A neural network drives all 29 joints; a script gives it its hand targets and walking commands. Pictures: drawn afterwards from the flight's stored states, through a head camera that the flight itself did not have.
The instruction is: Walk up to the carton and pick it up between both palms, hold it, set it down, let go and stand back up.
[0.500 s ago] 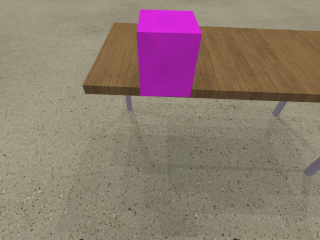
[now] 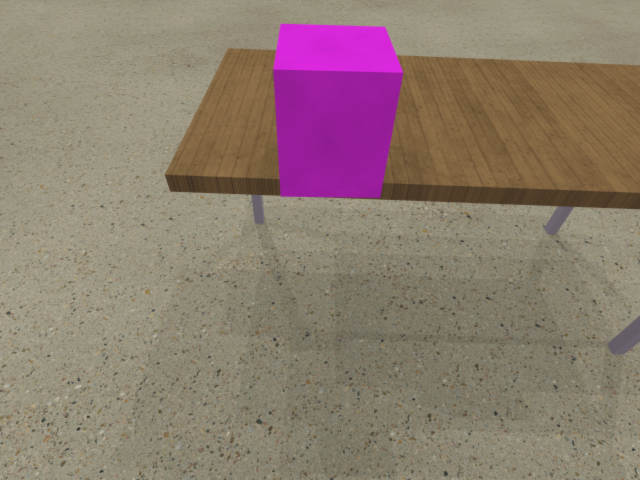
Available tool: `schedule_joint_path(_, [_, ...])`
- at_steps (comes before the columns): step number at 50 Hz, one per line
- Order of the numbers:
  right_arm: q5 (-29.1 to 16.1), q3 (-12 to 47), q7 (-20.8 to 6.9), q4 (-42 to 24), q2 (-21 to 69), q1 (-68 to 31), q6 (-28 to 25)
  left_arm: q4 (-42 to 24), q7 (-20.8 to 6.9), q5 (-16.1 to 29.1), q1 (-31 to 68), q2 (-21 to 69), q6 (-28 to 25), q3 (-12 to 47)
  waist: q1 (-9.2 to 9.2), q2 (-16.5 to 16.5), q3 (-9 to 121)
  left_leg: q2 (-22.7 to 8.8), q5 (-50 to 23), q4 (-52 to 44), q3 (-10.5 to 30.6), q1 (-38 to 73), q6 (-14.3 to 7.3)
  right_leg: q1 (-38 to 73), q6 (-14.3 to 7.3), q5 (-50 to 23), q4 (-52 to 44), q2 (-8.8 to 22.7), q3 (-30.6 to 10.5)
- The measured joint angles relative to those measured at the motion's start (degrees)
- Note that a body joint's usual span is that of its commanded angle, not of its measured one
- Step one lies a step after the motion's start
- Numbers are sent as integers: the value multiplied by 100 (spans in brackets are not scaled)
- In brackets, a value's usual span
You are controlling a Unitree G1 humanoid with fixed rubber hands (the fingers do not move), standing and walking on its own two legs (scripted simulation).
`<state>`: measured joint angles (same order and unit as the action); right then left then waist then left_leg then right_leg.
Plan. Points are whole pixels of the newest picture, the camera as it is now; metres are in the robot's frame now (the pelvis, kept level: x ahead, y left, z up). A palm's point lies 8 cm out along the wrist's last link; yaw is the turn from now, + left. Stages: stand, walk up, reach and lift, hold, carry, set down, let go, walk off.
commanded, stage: stand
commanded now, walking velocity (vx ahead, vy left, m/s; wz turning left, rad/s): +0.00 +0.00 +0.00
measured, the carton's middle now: (331, 113) +0.76 -0.03 +0.11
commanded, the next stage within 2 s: walk up in 0.90 s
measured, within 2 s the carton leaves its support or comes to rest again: neither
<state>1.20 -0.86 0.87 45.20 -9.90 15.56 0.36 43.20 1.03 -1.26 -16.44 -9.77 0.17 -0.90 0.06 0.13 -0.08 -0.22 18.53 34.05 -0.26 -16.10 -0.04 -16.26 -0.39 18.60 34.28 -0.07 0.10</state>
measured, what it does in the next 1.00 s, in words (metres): stands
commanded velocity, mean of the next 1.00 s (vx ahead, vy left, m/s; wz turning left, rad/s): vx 0.00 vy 0.00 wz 0.00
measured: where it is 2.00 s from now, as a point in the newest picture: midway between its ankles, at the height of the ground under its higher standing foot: outside the picture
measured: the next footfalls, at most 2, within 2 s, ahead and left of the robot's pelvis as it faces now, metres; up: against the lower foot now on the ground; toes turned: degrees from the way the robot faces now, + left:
right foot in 1.42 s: +0.08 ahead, -0.23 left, +0.00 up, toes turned -6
left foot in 1.92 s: +0.43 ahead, +0.00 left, +0.00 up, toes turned +7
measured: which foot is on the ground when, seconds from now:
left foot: down 0.00-1.00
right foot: down 0.00-1.00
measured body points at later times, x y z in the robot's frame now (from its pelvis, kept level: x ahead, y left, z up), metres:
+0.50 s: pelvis +0.00 +0.00 +0.01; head +0.01 +0.00 +0.46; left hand +0.05 +0.23 -0.14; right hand +0.04 -0.23 -0.14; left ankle -0.01 +0.12 -0.73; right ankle -0.01 -0.12 -0.73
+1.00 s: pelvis -0.01 +0.00 +0.01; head +0.00 +0.00 +0.46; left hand -0.01 +0.21 -0.15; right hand -0.02 -0.22 -0.15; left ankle -0.01 +0.12 -0.73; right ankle -0.01 -0.12 -0.73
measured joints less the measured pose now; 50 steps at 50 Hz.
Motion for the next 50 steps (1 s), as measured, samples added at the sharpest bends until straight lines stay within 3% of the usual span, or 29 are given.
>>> schedule_joint_path(50, [-47,-27,126,1774,279,202,-29,1818,115,51,-177,283,-45,-37,-3,-17,-233,-36,-471,-855,7,640,40,642,-21,-477,-865,-37,7])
